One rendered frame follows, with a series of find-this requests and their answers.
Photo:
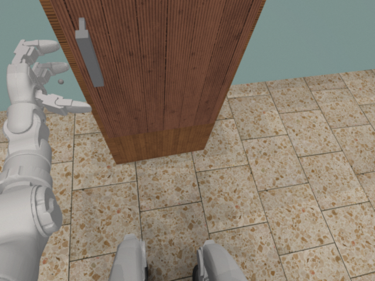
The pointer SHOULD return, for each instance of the handle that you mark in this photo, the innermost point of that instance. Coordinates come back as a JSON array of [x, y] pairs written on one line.
[[89, 56]]

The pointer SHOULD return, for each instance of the cupboard door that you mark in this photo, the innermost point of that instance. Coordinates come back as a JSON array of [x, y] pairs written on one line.
[[166, 64]]

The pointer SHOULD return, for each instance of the left robot upper arm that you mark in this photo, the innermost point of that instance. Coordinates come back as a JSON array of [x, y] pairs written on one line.
[[28, 217]]

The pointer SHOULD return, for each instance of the left robot hand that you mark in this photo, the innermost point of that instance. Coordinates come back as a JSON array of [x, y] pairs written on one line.
[[23, 82]]

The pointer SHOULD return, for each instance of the robot left thigh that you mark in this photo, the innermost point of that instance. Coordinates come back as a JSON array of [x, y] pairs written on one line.
[[129, 261]]

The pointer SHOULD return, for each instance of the robot right thigh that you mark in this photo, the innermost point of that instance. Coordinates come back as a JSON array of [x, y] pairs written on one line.
[[217, 264]]

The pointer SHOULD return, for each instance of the left robot forearm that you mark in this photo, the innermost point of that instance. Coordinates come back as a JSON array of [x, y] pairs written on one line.
[[29, 157]]

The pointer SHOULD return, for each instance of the robot thigh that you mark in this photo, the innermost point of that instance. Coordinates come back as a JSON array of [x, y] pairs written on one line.
[[129, 261], [217, 264]]

